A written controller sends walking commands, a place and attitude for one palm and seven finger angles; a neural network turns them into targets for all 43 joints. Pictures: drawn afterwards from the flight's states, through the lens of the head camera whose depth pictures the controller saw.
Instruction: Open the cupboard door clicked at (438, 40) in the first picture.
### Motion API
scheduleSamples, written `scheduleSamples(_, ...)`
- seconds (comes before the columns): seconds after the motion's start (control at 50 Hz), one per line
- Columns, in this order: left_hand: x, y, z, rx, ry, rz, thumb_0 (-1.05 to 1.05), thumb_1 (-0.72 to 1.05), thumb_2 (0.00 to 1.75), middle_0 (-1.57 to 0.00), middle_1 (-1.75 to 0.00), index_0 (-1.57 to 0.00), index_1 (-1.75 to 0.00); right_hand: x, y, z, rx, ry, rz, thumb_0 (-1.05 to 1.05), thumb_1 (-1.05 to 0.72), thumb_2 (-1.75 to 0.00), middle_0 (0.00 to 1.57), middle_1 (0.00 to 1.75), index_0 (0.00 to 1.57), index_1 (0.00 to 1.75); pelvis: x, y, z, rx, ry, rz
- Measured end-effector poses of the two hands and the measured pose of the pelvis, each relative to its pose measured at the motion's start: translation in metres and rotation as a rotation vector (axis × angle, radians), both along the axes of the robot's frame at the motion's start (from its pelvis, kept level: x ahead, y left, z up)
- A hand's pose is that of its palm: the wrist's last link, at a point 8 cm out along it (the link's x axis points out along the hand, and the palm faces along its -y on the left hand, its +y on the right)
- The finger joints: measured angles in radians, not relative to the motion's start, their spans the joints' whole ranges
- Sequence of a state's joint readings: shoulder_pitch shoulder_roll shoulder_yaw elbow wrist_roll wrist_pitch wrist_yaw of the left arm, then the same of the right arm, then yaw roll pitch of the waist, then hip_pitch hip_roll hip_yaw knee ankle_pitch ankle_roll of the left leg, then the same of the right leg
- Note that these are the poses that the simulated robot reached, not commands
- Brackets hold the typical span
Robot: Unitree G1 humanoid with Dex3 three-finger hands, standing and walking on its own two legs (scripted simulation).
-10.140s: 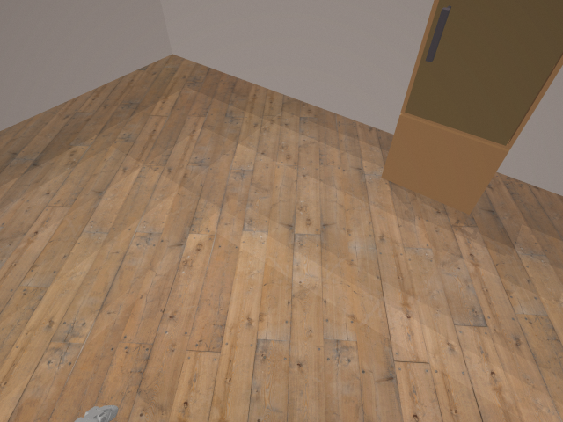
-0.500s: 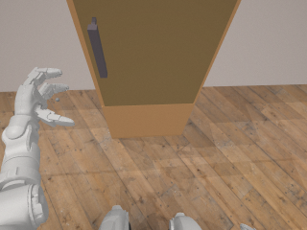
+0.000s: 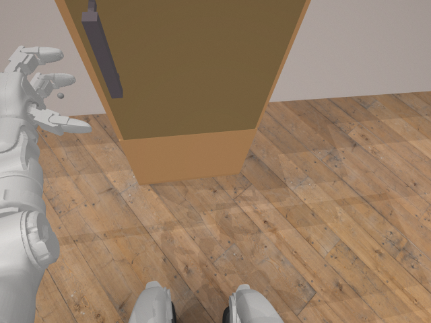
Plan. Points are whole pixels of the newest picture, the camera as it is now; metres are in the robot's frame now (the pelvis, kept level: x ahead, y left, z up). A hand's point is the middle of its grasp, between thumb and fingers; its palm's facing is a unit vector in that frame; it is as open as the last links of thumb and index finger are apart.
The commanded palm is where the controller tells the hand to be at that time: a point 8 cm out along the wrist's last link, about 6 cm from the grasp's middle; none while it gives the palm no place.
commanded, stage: move the hooked fingers beside the handle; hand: left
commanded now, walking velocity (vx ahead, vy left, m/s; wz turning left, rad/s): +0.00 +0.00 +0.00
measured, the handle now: (106, 54) +0.60 +0.18 +0.08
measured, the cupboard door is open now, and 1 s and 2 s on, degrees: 0 0 0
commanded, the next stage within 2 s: slide the fingers in behind the handle in 1.32 s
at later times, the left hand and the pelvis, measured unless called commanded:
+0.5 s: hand (72, 75) +0.55 +0.23 +0.07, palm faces +0.07 -1.00 -0.02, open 13.9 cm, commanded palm +0.53 +0.27 +0.07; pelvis +0.00 +0.01 -0.01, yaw -2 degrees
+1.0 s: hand (75, 83) +0.54 +0.22 +0.07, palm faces +0.09 -1.00 -0.01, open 14.0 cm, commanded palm +0.52 +0.27 +0.07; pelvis +0.00 +0.01 -0.01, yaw -1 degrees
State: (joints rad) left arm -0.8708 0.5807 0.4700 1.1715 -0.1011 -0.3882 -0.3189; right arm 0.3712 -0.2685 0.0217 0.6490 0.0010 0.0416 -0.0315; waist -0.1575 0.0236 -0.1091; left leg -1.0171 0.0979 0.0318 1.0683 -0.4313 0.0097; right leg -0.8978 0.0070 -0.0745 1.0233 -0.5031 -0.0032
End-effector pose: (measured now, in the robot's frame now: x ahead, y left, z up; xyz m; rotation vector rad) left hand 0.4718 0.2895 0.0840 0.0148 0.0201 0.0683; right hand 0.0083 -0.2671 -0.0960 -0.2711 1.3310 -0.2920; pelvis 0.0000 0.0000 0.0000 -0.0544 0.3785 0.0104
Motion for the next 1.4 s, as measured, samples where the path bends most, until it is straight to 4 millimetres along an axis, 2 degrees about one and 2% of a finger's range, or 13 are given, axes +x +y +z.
scheduleSamples(0.1, 0.014, -0.001, -0.007, -0.009, 0.057, 0.005, -0.02, -0.50, 0.30, -0.30, -1.20, -0.30, -1.20, -0.012, 0.000, 0.002, -0.007, 0.028, -0.016, 0.00, -0.90, -0.90, 0.21, 0.30, 0.20, 0.30, -0.001, -0.001, -0.002, -0.004, 0.015, -0.004)
scheduleSamples(0.28, 0.042, 0.001, 0.003, 0.006, 0.007, 0.009, -0.02, -0.50, 0.30, -0.30, -1.20, -0.30, -1.20, -0.035, 0.002, 0.001, -0.016, 0.108, -0.036, 0.00, -0.90, -0.90, 0.21, 0.30, 0.20, 0.30, -0.002, 0.000, -0.009, -0.018, 0.055, -0.002)
scheduleSamples(0.42, 0.059, -0.006, -0.006, -0.009, 0.042, -0.011, -0.02, -0.50, 0.30, -0.30, -1.20, -0.30, -1.20, -0.049, 0.009, 0.002, -0.007, 0.156, -0.057, 0.00, -0.90, -0.90, 0.21, 0.30, 0.20, 0.30, -0.001, 0.003, -0.011, -0.021, 0.085, -0.013)
scheduleSamples(0.56, 0.053, -0.001, -0.012, 0.010, 0.027, 0.021, -0.02, -0.50, 0.30, -0.30, -1.20, -0.30, -1.20, -0.051, 0.019, 0.003, 0.028, 0.168, -0.076, 0.00, -0.90, -0.90, 0.21, 0.30, 0.20, 0.30, 0.004, 0.006, -0.008, -0.018, 0.080, -0.028)
scheduleSamples(0.72, 0.044, 0.005, -0.002, 0.006, 0.020, 0.019, -0.02, -0.50, 0.30, -0.30, -1.20, -0.30, -1.20, -0.034, 0.020, 0.005, 0.031, 0.140, -0.055, 0.00, -0.90, -0.90, 0.21, 0.30, 0.20, 0.30, 0.008, 0.007, -0.003, -0.023, 0.058, -0.011)
scheduleSamples(0.82, 0.041, -0.003, 0.000, 0.008, 0.026, -0.012, -0.02, -0.50, 0.30, -0.30, -1.20, -0.30, -1.20, -0.022, 0.016, 0.005, 0.020, 0.111, -0.028, 0.00, -0.90, -0.90, 0.21, 0.30, 0.20, 0.30, 0.008, 0.008, -0.002, -0.024, 0.048, -0.002)
scheduleSamples(0.96, 0.039, -0.014, -0.012, -0.015, 0.038, 0.003, -0.02, -0.50, 0.30, -0.30, -1.20, -0.30, -1.20, -0.012, 0.009, 0.003, 0.005, 0.071, -0.008, 0.00, -0.90, -0.90, 0.21, 0.30, 0.20, 0.30, 0.004, 0.007, -0.005, -0.021, 0.047, -0.004)
scheduleSamples(1.04, 0.040, -0.010, -0.012, 0.007, 0.015, 0.031, -0.02, -0.50, 0.30, -0.30, -1.20, -0.30, -1.20, -0.016, 0.008, 0.000, 0.003, 0.067, -0.015, 0.00, -0.91, -0.90, 0.21, 0.30, 0.20, 0.30, 0.001, 0.005, -0.008, -0.020, 0.051, -0.010)
scheduleSamples(1.2, 0.041, 0.004, -0.001, 0.021, 0.013, 0.023, -0.02, -0.50, 0.30, -0.30, -1.20, -0.30, -1.20, -0.033, 0.010, -0.004, 0.019, 0.123, -0.039, 0.00, -0.91, -0.90, 0.21, 0.30, 0.20, 0.30, -0.002, 0.002, -0.009, -0.023, 0.055, -0.007)
scheduleSamples(1.4, 0.042, 0.003, -0.011, -0.008, 0.032, 0.004, -0.02, -0.50, 0.30, -0.30, -1.20, -0.30, -1.20, -0.045, 0.009, 0.000, -0.003, 0.144, -0.042, 0.00, -0.90, -0.90, 0.21, 0.30, 0.20, 0.30, -0.004, 0.003, -0.012, -0.029, 0.067, -0.007)
